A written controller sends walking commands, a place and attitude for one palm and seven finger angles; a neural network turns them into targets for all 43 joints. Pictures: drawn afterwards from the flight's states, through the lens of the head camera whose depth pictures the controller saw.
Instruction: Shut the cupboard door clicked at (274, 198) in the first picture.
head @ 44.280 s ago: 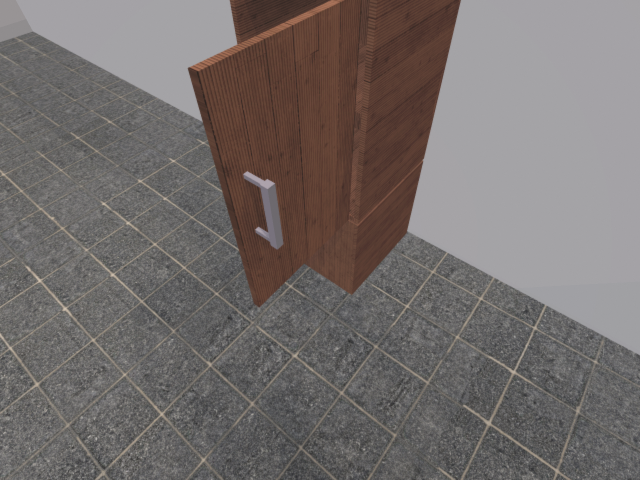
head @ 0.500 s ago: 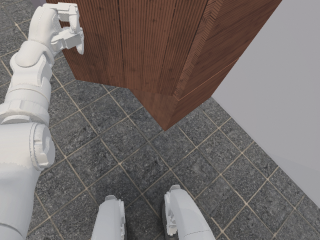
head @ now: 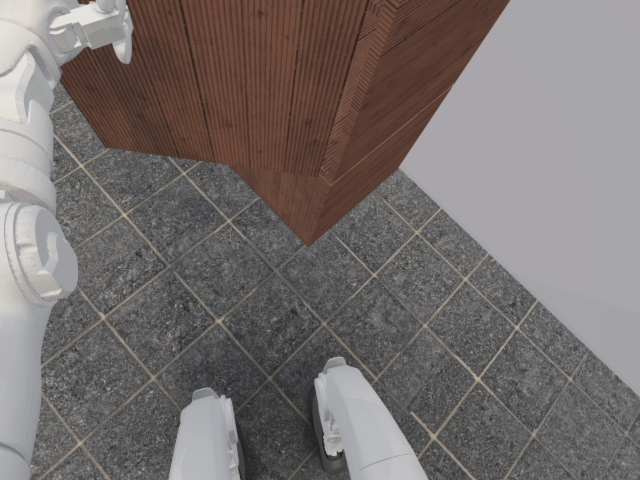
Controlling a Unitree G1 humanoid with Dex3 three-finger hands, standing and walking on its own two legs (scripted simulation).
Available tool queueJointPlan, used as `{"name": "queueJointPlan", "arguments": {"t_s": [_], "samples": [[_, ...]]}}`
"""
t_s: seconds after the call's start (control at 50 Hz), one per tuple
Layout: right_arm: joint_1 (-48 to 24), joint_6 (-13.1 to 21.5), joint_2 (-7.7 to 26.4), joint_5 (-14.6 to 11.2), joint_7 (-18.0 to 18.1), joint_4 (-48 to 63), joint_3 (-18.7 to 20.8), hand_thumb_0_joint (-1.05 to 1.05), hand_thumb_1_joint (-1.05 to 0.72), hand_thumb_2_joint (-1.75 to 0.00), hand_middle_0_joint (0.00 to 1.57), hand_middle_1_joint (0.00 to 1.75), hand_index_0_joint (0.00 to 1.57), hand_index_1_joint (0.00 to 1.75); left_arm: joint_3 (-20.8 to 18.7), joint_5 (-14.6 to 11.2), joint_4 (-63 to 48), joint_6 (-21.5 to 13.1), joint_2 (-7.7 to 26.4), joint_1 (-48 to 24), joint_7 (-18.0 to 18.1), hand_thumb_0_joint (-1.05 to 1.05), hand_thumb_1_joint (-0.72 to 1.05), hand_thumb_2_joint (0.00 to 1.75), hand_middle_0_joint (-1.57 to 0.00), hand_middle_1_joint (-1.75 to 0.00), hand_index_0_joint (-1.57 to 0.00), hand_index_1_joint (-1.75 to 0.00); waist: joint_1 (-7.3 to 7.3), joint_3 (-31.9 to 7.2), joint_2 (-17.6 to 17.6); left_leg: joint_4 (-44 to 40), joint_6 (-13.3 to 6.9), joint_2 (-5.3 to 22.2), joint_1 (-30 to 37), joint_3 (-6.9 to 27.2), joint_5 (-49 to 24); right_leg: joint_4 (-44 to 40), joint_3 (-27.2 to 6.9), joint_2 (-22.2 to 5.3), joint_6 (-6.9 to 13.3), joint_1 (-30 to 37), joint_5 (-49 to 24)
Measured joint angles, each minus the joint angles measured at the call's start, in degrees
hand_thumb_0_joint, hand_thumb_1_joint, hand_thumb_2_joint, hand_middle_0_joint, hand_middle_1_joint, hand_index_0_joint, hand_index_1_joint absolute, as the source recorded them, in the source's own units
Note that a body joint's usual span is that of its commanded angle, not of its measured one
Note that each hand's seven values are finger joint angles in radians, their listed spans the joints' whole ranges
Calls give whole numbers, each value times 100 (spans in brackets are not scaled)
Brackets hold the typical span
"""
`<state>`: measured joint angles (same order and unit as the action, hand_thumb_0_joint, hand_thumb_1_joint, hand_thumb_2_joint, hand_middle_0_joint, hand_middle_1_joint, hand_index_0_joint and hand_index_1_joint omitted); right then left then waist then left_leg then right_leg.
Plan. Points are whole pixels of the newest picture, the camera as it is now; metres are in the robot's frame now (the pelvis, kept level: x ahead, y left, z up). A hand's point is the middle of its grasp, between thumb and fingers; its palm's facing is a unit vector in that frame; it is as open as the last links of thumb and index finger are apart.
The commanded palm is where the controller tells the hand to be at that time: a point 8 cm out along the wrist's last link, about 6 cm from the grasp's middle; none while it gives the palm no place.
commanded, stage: push the door shut along its arc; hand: left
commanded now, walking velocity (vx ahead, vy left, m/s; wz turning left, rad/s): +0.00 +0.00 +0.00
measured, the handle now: out of the picture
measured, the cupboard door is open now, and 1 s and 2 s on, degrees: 41 37 37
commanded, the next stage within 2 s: pull the fist back off the door in 0.08 s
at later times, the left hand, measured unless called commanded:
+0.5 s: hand (151, 12) +0.61 +0.08 +0.10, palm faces +0.09 -0.99 -0.11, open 2.9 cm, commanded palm +0.57 +0.12 +0.10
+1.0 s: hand (147, 78) +0.53 +0.09 +0.09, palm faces +0.06 -1.00 -0.02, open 3.1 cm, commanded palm +0.51 +0.13 +0.10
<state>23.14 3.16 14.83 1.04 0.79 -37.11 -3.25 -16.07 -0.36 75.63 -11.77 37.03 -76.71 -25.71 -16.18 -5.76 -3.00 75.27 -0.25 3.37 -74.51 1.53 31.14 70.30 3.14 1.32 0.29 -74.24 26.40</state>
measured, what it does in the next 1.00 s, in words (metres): stands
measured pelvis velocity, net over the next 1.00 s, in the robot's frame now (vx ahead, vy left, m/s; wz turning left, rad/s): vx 0.02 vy -0.01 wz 0.03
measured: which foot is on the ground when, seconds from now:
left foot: down 0.00-1.00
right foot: down 0.00-1.00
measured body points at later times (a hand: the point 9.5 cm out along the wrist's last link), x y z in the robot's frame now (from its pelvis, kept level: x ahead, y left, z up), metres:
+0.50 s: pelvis -0.01 +0.00 +0.00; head +0.18 +0.01 +0.41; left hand +0.60 +0.14 +0.11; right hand -0.06 -0.23 -0.11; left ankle +0.02 +0.12 -0.61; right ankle +0.05 -0.12 -0.61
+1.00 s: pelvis +0.02 -0.01 +0.04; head +0.16 +0.01 +0.46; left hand +0.52 +0.15 +0.10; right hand +0.03 -0.28 -0.08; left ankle +0.02 +0.12 -0.61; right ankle +0.05 -0.12 -0.61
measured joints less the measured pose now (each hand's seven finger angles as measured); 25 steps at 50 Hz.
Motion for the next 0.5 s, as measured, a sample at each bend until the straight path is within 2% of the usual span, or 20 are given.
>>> {"name": "queueJointPlan", "arguments": {"t_s": [0.2,0.22,0.24,0.3,0.34,0.38,0.4,0.44,0.46,0.5], "samples": [[-125,238,85,61,81,-176,40,0,-90,-90,20,30,21,30,441,-15,152,147,55,-496,0,1,87,93,-130,-150,-132,-150,-104,-14,65,183,30,-25,-300,153,-31,110,143,-20,36,-213,-21],[-97,243,95,86,80,-157,45,0,-90,-90,20,30,21,30,324,-35,156,188,-29,-522,142,2,87,93,-130,-150,-132,-150,-85,-29,48,202,31,-24,-340,169,-32,115,157,-18,34,-242,-25],[-59,252,105,120,57,-126,42,0,-90,-90,20,30,21,30,160,-63,167,204,-153,-534,451,3,85,93,-130,-150,-131,-150,-62,-50,28,214,32,-22,-378,181,-35,113,168,-16,30,-270,-33],[20,241,74,247,-100,-38,25,0,-90,-90,20,30,21,30,-211,-116,135,227,-538,-541,1624,2,79,90,-130,-150,-131,-150,-49,-80,10,208,32,-36,-436,182,-63,109,168,-29,16,-324,-58],[75,225,14,365,-238,25,29,0,-90,-90,20,30,21,30,-408,31,2,137,-785,-463,2406,1,77,89,-130,-150,-131,-150,-62,-114,1,185,34,-41,-457,167,-88,102,153,-35,12,-356,-76],[129,206,-50,467,-393,68,37,0,-90,-90,20,30,21,30,-440,345,-89,-71,-943,-324,3091,0,77,89,-130,-150,-130,-150,-93,-170,-32,167,38,-43,-469,144,-100,103,131,-37,11,-385,-84],[146,182,-84,504,-465,79,38,0,-90,-90,20,30,21,30,-420,531,-98,-176,-971,-255,3325,0,78,89,-130,-150,-130,-150,-114,-180,-48,159,39,-41,-455,129,-100,107,116,-36,12,-382,-83],[164,106,-155,535,-574,81,38,0,-90,-90,20,30,21,30,-335,828,-64,-342,-955,-138,3576,0,80,90,-130,-150,-130,-150,-155,-166,-79,128,38,-37,-389,95,-99,101,84,-32,14,-340,-80],[172,63,-187,529,-607,74,35,0,-90,-90,20,30,21,30,-286,917,-20,-391,-931,-98,3599,0,82,90,-130,-150,-130,-150,-170,-148,-93,101,36,-34,-341,78,-102,86,67,-29,15,-305,-83],[203,-23,-237,491,-631,60,25,0,-90,-90,20,30,21,30,-256,927,38,-415,-901,-30,3526,0,85,91,-130,-150,-130,-150,-179,-105,-121,19,32,-27,-227,45,-118,25,37,-22,16,-211,-99]]}}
